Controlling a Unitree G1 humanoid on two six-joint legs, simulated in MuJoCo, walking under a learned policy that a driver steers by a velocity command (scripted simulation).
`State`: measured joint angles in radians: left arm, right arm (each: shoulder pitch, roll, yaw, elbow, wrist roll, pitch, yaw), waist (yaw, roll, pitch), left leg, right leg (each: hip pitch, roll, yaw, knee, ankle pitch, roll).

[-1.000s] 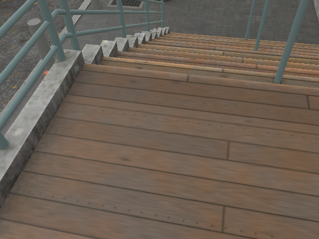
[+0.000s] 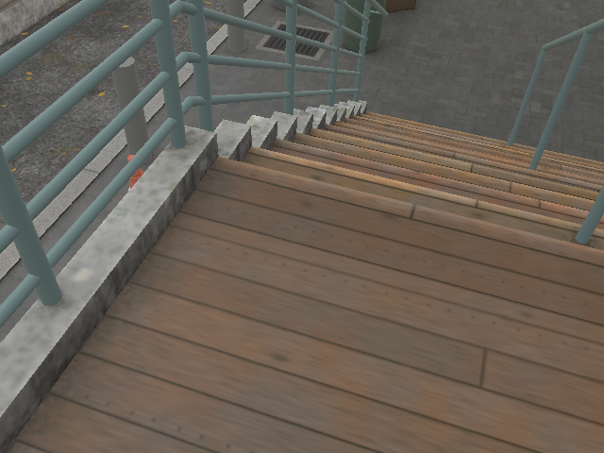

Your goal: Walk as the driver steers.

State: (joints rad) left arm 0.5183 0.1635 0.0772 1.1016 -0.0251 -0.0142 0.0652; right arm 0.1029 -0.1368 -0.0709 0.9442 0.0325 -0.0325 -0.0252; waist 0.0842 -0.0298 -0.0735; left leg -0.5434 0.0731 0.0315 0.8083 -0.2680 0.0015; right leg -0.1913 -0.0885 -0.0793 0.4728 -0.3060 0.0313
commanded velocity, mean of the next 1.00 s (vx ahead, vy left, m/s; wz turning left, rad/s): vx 0.47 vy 0.00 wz -0.39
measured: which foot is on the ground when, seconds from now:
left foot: up 0.00-0.04, down 0.06-0.60, up 0.62-1.00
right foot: down 0.00-0.04, up 0.06-0.58, down 0.60-1.00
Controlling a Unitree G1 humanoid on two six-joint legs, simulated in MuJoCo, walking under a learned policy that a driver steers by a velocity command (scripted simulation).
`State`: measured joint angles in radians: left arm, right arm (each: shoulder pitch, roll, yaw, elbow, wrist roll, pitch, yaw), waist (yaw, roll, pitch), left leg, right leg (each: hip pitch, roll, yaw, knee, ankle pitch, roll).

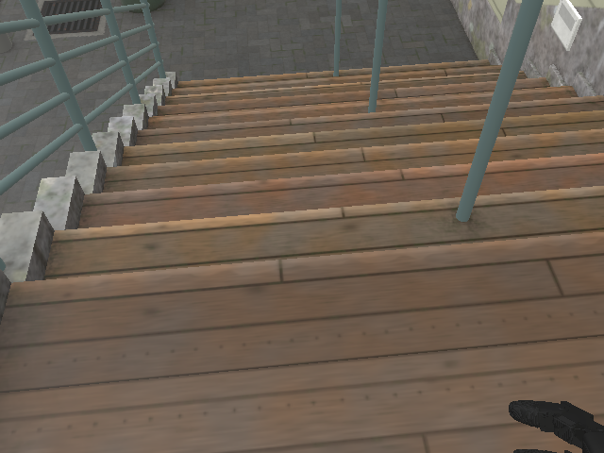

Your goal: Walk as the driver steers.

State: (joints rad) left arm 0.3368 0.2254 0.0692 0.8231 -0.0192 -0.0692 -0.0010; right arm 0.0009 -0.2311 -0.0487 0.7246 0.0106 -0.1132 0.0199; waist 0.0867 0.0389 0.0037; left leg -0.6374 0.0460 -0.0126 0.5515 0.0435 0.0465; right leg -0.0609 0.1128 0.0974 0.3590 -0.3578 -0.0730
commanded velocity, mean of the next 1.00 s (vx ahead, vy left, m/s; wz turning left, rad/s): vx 0.50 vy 0.00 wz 0.30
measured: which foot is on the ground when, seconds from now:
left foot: up 0.00-0.04, down 0.06-0.64, up 0.66-1.00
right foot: down 0.00-0.06, up 0.08-0.58, down 0.60-1.00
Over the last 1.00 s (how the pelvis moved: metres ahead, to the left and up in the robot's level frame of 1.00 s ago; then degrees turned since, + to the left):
0.50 -0.04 0.00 -24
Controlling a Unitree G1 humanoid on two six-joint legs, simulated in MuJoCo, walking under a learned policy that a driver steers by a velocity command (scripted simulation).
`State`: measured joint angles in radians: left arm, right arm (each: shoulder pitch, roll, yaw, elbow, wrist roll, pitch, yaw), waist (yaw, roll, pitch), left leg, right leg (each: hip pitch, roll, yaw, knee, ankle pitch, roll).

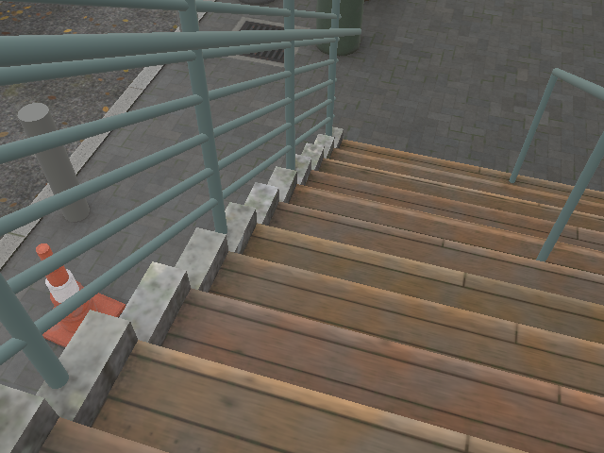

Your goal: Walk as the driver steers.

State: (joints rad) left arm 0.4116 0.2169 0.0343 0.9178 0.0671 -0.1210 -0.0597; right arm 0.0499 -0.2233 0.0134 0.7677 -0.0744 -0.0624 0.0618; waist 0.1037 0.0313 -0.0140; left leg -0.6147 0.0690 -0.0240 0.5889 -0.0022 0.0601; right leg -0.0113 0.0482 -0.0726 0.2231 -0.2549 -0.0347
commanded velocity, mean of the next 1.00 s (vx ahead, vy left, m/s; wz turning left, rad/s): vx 0.26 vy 0.00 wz -0.43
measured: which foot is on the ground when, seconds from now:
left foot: up 0.00-0.06, down 0.08-0.56, up 0.58-0.96, down 0.98-1.00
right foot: down 0.00-0.10, up 0.12-0.54, down 0.56-1.00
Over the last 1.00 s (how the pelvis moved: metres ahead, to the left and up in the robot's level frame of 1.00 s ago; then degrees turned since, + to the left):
0.56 0.10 0.01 21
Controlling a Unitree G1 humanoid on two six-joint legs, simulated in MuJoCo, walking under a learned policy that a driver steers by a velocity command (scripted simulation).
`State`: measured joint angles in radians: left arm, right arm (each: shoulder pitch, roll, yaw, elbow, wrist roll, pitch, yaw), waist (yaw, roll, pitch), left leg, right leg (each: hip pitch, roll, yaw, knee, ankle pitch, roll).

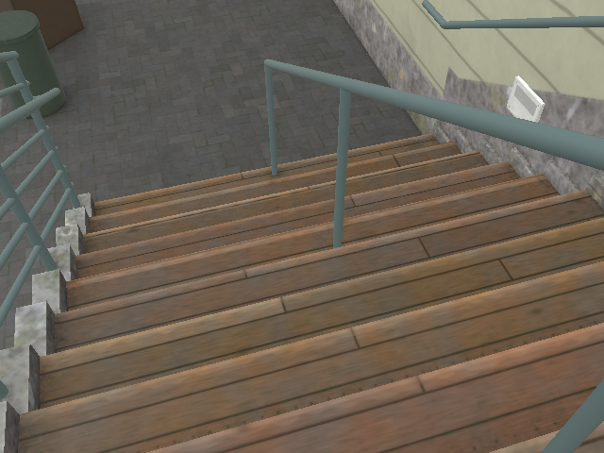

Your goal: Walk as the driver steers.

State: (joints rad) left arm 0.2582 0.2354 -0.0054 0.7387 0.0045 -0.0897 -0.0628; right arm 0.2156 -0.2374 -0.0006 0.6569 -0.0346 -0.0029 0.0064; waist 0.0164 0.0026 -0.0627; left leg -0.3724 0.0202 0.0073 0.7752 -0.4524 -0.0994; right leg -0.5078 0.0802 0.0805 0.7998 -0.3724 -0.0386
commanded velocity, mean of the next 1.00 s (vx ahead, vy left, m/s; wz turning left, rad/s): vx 0.06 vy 0.00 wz -0.06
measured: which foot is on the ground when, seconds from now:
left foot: down 0.00-0.94, up 0.96-1.00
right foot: down 0.00-1.00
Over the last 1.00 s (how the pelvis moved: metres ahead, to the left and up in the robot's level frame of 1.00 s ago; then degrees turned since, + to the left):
0.27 -0.01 -0.04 -28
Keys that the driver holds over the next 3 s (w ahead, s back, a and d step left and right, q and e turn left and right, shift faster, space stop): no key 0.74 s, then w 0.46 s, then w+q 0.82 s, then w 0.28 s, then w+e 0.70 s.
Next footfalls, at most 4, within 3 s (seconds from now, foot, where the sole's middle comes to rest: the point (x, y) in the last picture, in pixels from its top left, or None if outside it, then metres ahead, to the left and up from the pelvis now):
1.54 left None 0.27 0.17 -0.91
1.96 right None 0.59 0.05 -1.08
2.52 left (187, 420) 0.77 0.41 -1.24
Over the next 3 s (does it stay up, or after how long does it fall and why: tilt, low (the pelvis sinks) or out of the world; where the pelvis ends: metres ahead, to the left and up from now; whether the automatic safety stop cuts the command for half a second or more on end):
stays up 0.91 0.33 -0.53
